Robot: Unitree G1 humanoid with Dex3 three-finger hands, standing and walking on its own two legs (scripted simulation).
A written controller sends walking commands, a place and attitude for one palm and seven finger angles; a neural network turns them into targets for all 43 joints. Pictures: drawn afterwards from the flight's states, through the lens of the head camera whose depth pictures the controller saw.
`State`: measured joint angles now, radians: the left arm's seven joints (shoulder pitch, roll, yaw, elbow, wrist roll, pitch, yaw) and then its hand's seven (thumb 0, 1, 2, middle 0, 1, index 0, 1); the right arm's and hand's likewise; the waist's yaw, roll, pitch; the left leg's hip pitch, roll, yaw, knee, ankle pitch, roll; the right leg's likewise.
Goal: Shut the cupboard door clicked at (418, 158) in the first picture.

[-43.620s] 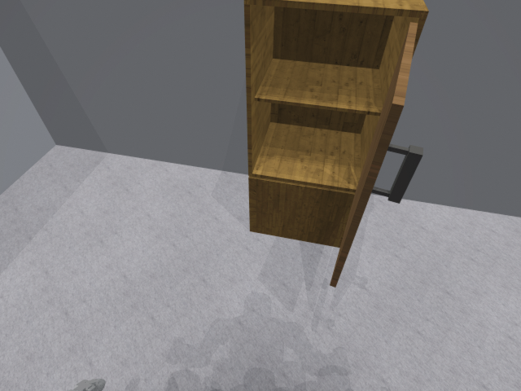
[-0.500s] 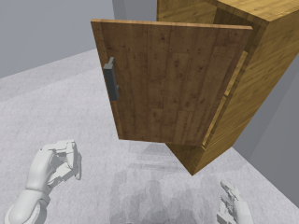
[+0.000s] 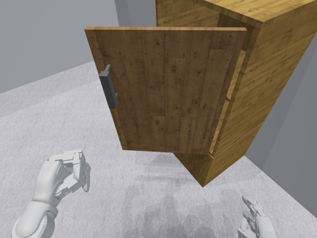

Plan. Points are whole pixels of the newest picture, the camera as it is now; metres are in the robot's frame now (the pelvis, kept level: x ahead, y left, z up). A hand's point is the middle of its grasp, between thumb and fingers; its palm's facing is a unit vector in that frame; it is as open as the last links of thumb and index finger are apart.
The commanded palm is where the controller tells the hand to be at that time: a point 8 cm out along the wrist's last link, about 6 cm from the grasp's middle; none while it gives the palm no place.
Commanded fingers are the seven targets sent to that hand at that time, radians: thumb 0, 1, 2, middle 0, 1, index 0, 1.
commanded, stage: bring the fist close to the handle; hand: left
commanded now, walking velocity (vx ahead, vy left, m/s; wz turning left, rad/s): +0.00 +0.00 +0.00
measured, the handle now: (110, 86) +0.53 +0.19 +0.09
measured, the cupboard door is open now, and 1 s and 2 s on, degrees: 51 51 48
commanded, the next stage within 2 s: push the door shut along its arc in 1.44 s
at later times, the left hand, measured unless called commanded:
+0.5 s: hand (95, 142) +0.32 +0.18 +0.09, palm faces -0.04 -1.00 -0.01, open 3.1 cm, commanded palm +0.29 +0.23 +0.09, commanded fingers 0.00 0.90 0.90 -1.30 -1.50 -1.30 -1.50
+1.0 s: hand (116, 108) +0.43 +0.15 +0.10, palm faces -0.03 -1.00 -0.02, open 3.1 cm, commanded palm +0.40 +0.21 +0.09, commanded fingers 0.00 0.90 0.90 -1.30 -1.50 -1.30 -1.50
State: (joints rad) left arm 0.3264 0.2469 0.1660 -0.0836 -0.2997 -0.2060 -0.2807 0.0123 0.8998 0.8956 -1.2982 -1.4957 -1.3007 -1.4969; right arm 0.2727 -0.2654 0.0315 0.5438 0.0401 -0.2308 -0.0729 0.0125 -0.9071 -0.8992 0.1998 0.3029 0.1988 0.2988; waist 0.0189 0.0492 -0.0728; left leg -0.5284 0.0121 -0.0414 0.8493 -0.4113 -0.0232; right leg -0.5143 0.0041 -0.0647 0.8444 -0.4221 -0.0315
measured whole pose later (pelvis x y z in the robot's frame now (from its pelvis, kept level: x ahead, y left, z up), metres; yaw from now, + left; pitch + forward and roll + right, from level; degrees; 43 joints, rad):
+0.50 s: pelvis +0.00 +0.03 +0.00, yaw -1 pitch +6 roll +0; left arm -0.03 0.22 0.14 0.16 -0.24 -0.16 -0.17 0.02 0.90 0.90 -1.30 -1.50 -1.30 -1.50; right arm 0.27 -0.24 0.04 0.59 0.03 -0.23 -0.07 0.01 -0.91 -0.90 0.20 0.30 0.20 0.30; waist -0.01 0.03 -0.06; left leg -0.53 -0.01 0.00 0.82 -0.40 0.01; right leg -0.52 -0.02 -0.03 0.81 -0.39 0.00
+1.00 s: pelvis +0.00 +0.02 +0.00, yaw -2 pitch +10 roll +0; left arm -0.54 0.25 0.18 0.71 -0.16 -0.21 -0.11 0.01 0.90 0.90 -1.30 -1.50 -1.30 -1.50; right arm 0.29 -0.25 0.02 0.65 0.03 -0.11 -0.04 0.01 -0.91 -0.90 0.20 0.30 0.20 0.30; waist -0.05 0.03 -0.07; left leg -0.60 0.00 0.00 0.82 -0.39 0.00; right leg -0.59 -0.01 -0.02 0.82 -0.39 -0.01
